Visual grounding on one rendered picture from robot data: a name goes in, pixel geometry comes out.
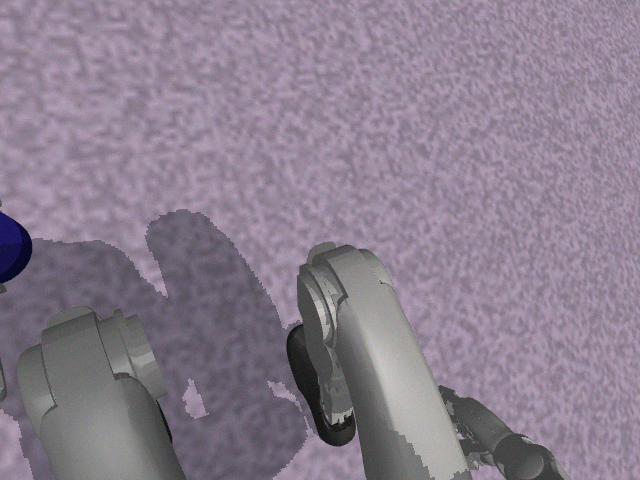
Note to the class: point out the right robot foot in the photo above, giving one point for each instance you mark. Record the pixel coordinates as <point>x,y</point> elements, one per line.
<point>307,382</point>

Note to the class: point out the right robot hand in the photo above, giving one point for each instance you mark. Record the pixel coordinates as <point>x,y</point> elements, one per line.
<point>480,427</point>

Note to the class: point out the left robot foot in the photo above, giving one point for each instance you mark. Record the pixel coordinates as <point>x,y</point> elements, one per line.
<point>165,422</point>

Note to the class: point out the tin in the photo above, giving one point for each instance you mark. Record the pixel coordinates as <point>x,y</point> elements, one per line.
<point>15,248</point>

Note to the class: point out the right robot arm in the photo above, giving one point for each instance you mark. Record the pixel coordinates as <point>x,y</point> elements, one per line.
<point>518,457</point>

